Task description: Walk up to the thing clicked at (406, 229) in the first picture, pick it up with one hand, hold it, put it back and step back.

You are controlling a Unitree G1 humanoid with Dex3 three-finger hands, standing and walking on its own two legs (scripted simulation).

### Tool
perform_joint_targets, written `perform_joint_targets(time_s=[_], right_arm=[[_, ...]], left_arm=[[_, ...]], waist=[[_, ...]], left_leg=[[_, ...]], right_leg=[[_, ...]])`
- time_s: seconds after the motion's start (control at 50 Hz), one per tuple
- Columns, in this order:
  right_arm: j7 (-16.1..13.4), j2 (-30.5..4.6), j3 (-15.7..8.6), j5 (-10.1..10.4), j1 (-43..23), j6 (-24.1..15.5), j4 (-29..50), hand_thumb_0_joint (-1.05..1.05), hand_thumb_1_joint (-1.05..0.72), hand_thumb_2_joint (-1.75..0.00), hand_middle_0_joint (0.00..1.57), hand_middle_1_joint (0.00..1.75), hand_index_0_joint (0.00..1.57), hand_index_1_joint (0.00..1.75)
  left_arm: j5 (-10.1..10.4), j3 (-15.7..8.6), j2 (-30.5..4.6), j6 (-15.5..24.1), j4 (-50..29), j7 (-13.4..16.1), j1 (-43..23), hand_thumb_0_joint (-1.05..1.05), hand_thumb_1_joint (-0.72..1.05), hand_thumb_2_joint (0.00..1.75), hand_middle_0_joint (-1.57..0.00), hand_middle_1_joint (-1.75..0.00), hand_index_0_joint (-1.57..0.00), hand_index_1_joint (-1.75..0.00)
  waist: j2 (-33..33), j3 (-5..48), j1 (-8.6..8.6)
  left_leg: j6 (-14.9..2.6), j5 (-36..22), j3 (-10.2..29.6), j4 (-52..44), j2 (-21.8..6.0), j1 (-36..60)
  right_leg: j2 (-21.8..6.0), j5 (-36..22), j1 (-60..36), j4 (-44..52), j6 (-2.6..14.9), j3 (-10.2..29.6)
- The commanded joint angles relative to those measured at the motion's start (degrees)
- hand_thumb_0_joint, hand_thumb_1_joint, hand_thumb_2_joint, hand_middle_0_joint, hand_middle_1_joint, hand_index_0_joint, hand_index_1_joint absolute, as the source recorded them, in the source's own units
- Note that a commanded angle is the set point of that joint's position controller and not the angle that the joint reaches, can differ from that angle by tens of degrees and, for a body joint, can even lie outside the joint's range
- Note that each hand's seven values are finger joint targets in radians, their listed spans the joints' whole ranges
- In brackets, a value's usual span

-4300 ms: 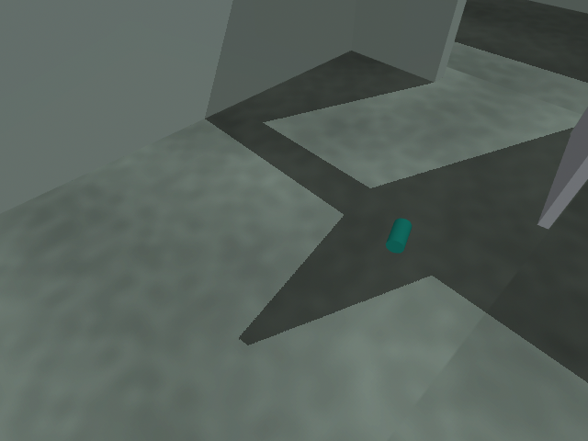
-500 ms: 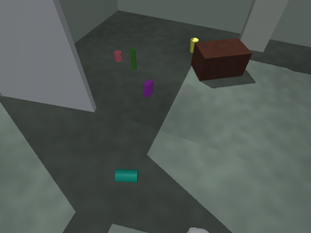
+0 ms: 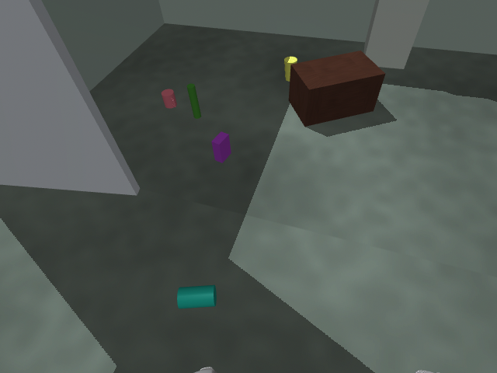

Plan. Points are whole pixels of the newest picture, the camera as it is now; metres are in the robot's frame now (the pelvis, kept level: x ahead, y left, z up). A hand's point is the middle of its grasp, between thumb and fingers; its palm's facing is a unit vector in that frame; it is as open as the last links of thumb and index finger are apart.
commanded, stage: walk up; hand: left
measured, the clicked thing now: (197, 296) +0.50 +0.25 -0.70
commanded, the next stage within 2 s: none
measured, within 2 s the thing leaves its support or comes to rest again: neither
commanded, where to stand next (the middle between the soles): +0.07 +0.03 m, yaw +1 degrees
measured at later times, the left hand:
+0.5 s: hand out of the picture +0.11 +0.27 -0.13, palm faces -0.12 -0.90 -0.41, open 7.4 cm
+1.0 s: hand out of the picture +0.13 +0.29 -0.13, palm faces -0.12 -0.89 -0.45, open 7.4 cm
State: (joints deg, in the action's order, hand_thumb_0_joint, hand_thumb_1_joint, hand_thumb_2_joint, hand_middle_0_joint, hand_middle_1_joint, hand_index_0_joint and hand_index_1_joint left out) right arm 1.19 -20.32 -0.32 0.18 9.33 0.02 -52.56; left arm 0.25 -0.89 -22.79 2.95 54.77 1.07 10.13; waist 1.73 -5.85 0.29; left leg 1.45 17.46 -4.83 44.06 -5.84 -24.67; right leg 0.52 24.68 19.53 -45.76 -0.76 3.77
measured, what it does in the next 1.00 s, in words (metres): stands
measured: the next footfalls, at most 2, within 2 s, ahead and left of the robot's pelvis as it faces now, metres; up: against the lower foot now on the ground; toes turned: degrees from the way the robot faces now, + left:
right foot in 1.58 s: -0.03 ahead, -0.11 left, +0.00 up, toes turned -9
left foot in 1.94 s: +0.13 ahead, +0.12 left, +0.00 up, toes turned -2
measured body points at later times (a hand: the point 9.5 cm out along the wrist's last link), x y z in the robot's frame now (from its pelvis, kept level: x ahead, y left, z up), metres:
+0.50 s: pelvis +0.00 +0.01 +0.02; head +0.03 -0.01 +0.47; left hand +0.12 +0.32 -0.10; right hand +0.07 -0.32 -0.11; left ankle +0.06 +0.14 -0.71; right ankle +0.00 -0.13 -0.71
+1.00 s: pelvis -0.01 +0.02 +0.01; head +0.06 +0.00 +0.46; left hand +0.13 +0.33 -0.10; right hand +0.08 -0.31 -0.12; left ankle +0.06 +0.15 -0.70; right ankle +0.00 -0.13 -0.71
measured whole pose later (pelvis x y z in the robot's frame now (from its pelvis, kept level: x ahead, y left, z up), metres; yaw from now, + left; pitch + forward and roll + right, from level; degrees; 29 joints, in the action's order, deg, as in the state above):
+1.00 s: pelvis -0.01 +0.02 +0.01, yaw -5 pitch -1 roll +1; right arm 1.6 -22.5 -4.4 0.8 -1.1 4.7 -58.1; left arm 0.1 -1.8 -23.6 0.5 55.9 2.4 3.9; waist 0.0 -10.3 0.6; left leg -0.5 13.2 -8.1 39.0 -6.0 -22.6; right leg 1.2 19.4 19.5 -40.0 -1.9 9.3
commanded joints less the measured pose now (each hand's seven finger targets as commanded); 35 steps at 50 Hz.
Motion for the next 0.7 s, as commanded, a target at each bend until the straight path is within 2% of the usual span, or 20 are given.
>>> perform_joint_targets(time_s=[0.0,0.04,0.12,0.2,0.32,0.38,0.44,0.54,0.6,0.64,0.68], right_arm=[[-0.8,-14.7,-4.2,0.3,-1.8,-1.7,0.7,0.0,-0.9,-0.9,0.2,0.3,0.2,0.3],[-0.7,-14.5,-4.2,0.3,-2.7,-1.7,-0.4,0.0,-0.9,-0.9,0.2,0.3,0.2,0.3],[-0.6,-14.4,-4.1,0.2,-5.9,-1.1,-2.5,0.0,-0.9,-0.9,0.2,0.3,0.2,0.3],[-0.4,-14.2,-4.0,0.0,-9.2,-0.6,-4.0,0.0,-0.9,-0.9,0.2,0.3,0.2,0.3],[-0.1,-14.1,-3.9,0.0,-10.5,0.0,-5.9,0.0,-0.9,-0.9,0.2,0.3,0.2,0.3],[0.1,-14.5,-4.1,-0.2,-10.8,0.1,-6.4,0.0,-0.9,-0.9,0.2,0.3,0.2,0.3],[0.2,-15.1,-4.4,-0.4,-11.3,0.1,-6.3,0.0,-0.9,-0.9,0.2,0.3,0.2,0.3],[0.2,-14.7,-4.5,-0.4,-11.7,0.3,-6.1,0.0,-0.9,-0.9,0.2,0.3,0.2,0.3],[0.1,-14.8,-4.8,-0.5,-10.7,0.3,-6.2,0.0,-0.9,-0.9,0.2,0.3,0.2,0.3],[0.2,-14.7,-4.9,-0.4,-11.2,0.5,-5.9,0.0,-0.9,-0.9,0.2,0.3,0.2,0.3],[0.1,-14.3,-5.0,-0.4,-11.0,0.6,-5.8,0.0,-0.9,-0.9,0.2,0.3,0.2,0.3]], left_arm=[[-0.1,-3.1,-14.7,1.6,-1.3,1.5,-2.3,0.0,0.9,0.9,-0.2,-0.3,-0.2,-0.3],[-0.2,-2.8,-13.9,1.5,-0.3,1.5,-3.3,0.0,0.9,0.9,-0.2,-0.3,-0.2,-0.3],[-0.2,-2.6,-13.2,0.9,1.4,1.4,-4.5,0.0,0.9,0.9,-0.2,-0.3,-0.2,-0.3],[-0.4,-2.2,-12.7,0.6,3.2,1.4,-4.6,0.0,0.9,0.9,-0.2,-0.3,-0.2,-0.3],[-0.8,-2.3,-13.4,0.4,4.1,1.2,-7.3,0.0,0.9,0.9,-0.2,-0.3,-0.2,-0.3],[-0.9,-2.2,-13.0,0.1,4.4,1.1,-7.4,0.0,0.9,0.9,-0.2,-0.3,-0.2,-0.3],[-1.0,-2.2,-12.6,-0.2,4.5,0.9,-6.5,0.0,0.9,0.9,-0.2,-0.3,-0.2,-0.3],[-1.1,-2.5,-12.8,-0.3,4.6,0.8,-6.3,0.0,0.9,0.9,-0.2,-0.3,-0.2,-0.3],[-1.1,-2.5,-12.8,-0.3,4.2,0.9,-6.1,0.0,0.9,0.9,-0.2,-0.3,-0.2,-0.3],[-1.1,-2.5,-12.6,-0.3,4.0,1.0,-5.9,0.0,0.9,0.9,-0.2,-0.3,-0.2,-0.3],[-1.2,-2.6,-13.1,-0.3,3.8,1.0,-6.0,0.0,0.9,0.9,-0.2,-0.3,-0.2,-0.3]], waist=[[-0.8,9.2,1.3],[-2.8,10.8,1.1],[-1.7,9.7,0.65],[-1.2,9.5,0.27],[-2.0,7.7,1.0],[-1.9,7.5,1.05],[-1.1,7.7,0.8],[-1.1,7.1,0.8],[-1.8,9.0,1.16],[-1.6,8.1,1.01],[-3.1,8.1,1.13]], left_leg=[[-4.46,-11.0,6.2,-7.1,-3.1,13.7],[-5.57,-12.7,6.1,-8.1,-4.1,13.9],[-5.53,-7.7,6.2,-12.2,-4.9,13.6],[-5.48,-3.0,5.7,-13.5,-5.1,14.5],[-4.73,-0.3,4.4,-14.1,-4.0,15.3],[-4.85,3.6,5.0,-16.7,-4.5,16.4],[-5.6,7.3,5.1,-18.9,-5.7,16.2],[-5.28,6.9,3.9,-18.8,-5.3,15.5],[-5.48,3.2,3.7,-17.9,-5.0,18.3],[-5.51,4.1,3.5,-17.9,-5.0,17.9],[-5.32,2.7,2.9,-16.5,-4.1,18.5]], right_leg=[[-6.8,-20.3,4.3,11.4,5.84,10.4],[-5.4,-21.8,1.8,10.3,4.67,7.7],[-4.7,-19.8,1.5,10.1,4.41,6.8],[-4.6,-17.0,2.0,12.7,4.7,7.8],[-4.9,-15.5,3.2,16.1,5.06,10.2],[-4.2,-13.8,4.0,16.6,4.76,9.3],[-3.0,-13.5,3.1,15.7,4.16,6.8],[-3.2,-14.9,2.1,16.5,4.31,7.4],[-3.4,-17.0,2.3,16.4,4.3,7.7],[-3.3,-16.6,2.7,16.8,4.29,7.8],[-3.8,-17.3,3.5,17.6,4.57,9.2]])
